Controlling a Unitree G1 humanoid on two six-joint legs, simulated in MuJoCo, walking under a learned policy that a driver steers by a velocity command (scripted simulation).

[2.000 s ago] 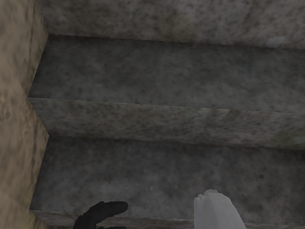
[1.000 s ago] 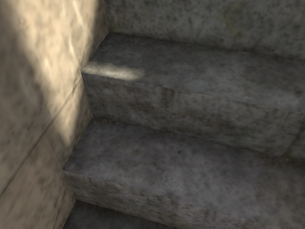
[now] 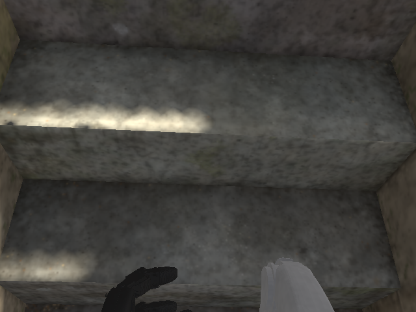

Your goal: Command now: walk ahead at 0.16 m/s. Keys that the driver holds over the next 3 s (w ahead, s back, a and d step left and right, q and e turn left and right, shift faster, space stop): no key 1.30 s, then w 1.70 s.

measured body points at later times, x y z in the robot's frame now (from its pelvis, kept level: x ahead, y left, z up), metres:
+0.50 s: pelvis +0.11 +0.01 +0.15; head +0.12 +0.01 +0.60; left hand +0.29 +0.24 +0.06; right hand +0.18 -0.22 +0.02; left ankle +0.20 +0.17 -0.54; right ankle +0.15 -0.13 -0.55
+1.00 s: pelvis +0.15 +0.00 +0.19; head +0.16 -0.01 +0.64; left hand +0.18 +0.22 +0.05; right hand +0.20 -0.23 +0.04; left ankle +0.20 +0.17 -0.55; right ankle +0.13 -0.12 -0.55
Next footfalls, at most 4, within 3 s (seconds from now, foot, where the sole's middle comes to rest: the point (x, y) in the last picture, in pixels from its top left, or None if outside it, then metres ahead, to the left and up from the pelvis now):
0.02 right None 0.17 -0.12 -0.59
0.50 left None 0.24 0.17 -0.59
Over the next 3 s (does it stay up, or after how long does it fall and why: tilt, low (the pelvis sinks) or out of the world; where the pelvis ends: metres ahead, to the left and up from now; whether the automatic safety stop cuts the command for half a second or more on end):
stays up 0.21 0.01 0.19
